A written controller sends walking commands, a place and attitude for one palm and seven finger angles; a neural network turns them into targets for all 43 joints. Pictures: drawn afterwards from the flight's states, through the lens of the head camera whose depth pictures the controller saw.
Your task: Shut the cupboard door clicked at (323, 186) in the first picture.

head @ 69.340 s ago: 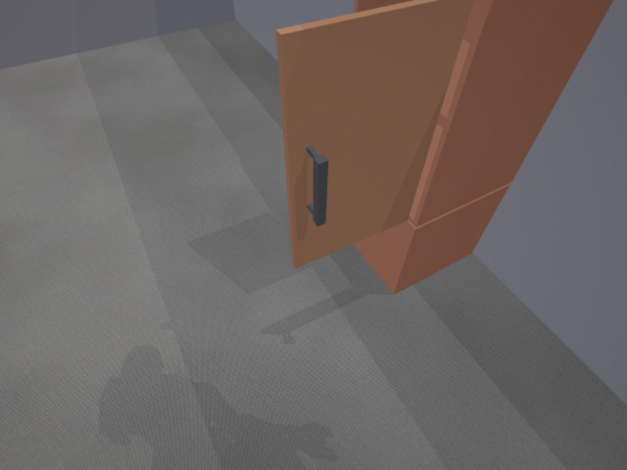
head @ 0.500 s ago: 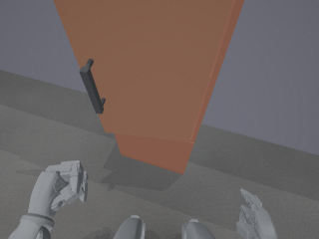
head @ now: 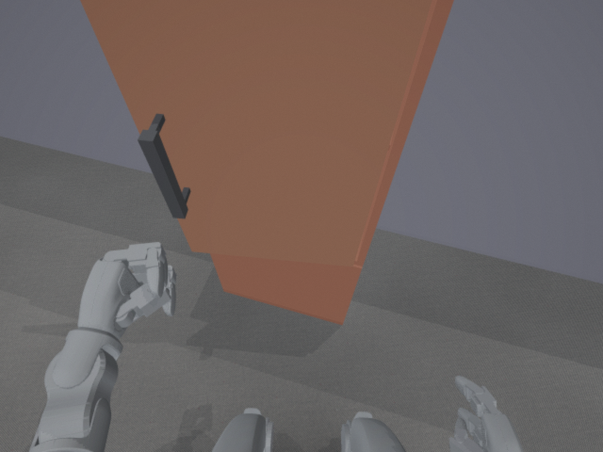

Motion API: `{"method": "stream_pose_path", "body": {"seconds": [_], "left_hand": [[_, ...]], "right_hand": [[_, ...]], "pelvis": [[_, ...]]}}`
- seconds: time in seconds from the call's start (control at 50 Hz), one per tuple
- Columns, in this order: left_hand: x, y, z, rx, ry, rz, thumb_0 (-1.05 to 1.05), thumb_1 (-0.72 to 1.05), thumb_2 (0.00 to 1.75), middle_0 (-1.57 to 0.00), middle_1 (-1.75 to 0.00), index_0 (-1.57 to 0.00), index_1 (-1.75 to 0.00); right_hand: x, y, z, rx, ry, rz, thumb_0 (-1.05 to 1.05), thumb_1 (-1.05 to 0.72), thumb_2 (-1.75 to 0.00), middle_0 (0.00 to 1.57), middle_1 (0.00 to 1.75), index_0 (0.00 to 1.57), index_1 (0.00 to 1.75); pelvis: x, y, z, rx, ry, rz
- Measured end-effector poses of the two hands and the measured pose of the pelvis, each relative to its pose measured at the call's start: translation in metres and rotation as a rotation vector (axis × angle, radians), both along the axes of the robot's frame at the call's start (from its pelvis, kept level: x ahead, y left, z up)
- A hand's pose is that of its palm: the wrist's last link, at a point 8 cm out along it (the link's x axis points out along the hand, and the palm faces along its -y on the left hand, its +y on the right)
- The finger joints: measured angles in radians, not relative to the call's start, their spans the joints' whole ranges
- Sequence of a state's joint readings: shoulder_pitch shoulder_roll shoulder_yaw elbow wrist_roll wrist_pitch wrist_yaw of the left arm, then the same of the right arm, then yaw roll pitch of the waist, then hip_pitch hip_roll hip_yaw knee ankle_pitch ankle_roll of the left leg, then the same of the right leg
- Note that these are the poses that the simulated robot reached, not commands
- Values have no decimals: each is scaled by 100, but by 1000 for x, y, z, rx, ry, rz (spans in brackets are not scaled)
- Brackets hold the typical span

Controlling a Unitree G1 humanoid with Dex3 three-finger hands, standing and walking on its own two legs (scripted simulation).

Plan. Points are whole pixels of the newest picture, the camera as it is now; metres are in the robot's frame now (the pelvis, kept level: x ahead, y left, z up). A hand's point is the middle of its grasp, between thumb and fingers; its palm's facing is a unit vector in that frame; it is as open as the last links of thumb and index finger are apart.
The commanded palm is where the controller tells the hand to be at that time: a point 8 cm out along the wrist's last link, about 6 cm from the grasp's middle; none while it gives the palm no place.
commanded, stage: bring the fist close to the handle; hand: left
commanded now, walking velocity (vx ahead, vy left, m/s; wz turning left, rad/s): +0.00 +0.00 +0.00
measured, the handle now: (170, 170) +0.50 +0.22 +0.05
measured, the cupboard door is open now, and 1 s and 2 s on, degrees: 11 11 0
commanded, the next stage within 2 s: push the door shut along its arc in 0.92 s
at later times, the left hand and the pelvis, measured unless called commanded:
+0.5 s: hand (187, 223) +0.40 +0.17 +0.05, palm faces -0.07 -1.00 -0.03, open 3.1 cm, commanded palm +0.39 +0.23 +0.05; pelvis -0.01 +0.00 +0.00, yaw +0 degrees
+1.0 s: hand (183, 220) +0.40 +0.18 +0.05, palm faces -0.07 -1.00 -0.02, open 3.1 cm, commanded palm +0.38 +0.23 +0.05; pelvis -0.01 +0.00 +0.00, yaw -1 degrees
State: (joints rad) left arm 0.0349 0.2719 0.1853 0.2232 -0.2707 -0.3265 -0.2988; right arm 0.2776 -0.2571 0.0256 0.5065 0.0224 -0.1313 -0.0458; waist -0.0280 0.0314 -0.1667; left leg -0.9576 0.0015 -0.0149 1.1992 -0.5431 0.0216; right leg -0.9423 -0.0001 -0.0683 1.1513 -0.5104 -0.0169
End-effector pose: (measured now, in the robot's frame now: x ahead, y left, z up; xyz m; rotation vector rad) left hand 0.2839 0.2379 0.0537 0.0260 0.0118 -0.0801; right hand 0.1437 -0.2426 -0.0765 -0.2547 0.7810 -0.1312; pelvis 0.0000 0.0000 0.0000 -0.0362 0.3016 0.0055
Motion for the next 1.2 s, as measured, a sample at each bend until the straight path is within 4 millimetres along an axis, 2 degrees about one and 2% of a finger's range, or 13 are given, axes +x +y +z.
{"method": "stream_pose_path", "body": {"seconds": [0.1, 0.36, 0.58, 0.72, 0.82, 1.08, 1.2], "left_hand": [[14, -4, -2, 3, -5, -1, 2, 90, 90, -130, -150, -130, -150], [68, -4, 0, 11, -12, 16, 2, 90, 90, -130, -150, -131, -150], [112, -8, 4, 2, -12, 17, 2, 90, 90, -130, -150, -130, -150], [112, -5, 1, 4, -1, 19, 2, 90, 90, -130, -150, -130, -150], [105, 0, -3, -1, 1, 29, 2, 90, 90, -130, -150, -130, -150], [103, -1, 1, -9, -13, 9, 2, 90, 90, -130, -150, -131, -150], [116, 0, -2, 3, -2, -14, 2, 90, 90, -130, -150, -131, -150]], "right_hand": [[-8, -4, -3, -7, 41, -10, 1, -91, -90, 20, 30, 20, 30], [-28, -9, -14, -4, 130, -45, 1, -91, -90, 20, 30, 20, 30], [-64, -21, -24, -10, 245, -103, 0, -91, -90, 20, 30, 20, 30], [-86, -25, -25, 0, 312, -142, 0, -91, -90, 20, 30, 20, 30], [-90, -25, -24, -5, 334, -146, 0, -91, -90, 20, 30, 20, 30], [-62, -19, -19, -10, 262, -109, 0, -91, -90, 20, 30, 20, 30], [-55, -17, -22, -24, 249, -89, 0, -91, -90, 20, 30, 20, 30]], "pelvis": [[0, 1, 1, 4, 2, -2], [-6, -2, 1, 9, 15, -7], [-7, -5, -1, 12, 41, -17], [-6, -5, 1, 17, 47, -29], [-5, -5, 3, 17, 44, -28], [-7, -2, 3, 10, 36, -19], [-10, -2, -1, 4, 43, -10]]}}
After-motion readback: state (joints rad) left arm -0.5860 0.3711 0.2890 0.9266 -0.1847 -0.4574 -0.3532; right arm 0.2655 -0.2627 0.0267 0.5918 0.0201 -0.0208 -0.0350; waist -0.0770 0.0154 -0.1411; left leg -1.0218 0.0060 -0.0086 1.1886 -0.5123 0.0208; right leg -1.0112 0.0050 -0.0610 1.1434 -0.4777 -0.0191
